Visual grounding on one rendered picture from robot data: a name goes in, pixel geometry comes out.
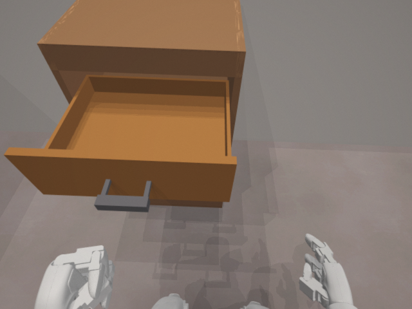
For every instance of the handle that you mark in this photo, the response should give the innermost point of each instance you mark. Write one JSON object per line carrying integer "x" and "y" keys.
{"x": 105, "y": 202}

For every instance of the drawer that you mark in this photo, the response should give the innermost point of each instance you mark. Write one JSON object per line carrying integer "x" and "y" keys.
{"x": 172, "y": 132}

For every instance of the robot left thigh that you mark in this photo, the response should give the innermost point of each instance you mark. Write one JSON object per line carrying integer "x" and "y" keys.
{"x": 171, "y": 302}

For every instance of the robot left hand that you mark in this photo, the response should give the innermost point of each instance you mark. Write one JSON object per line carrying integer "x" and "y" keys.
{"x": 86, "y": 272}

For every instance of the robot right hand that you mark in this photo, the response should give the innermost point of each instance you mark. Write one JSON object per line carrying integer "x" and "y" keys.
{"x": 330, "y": 284}

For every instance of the cabinet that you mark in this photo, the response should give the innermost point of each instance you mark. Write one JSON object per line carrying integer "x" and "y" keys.
{"x": 183, "y": 39}

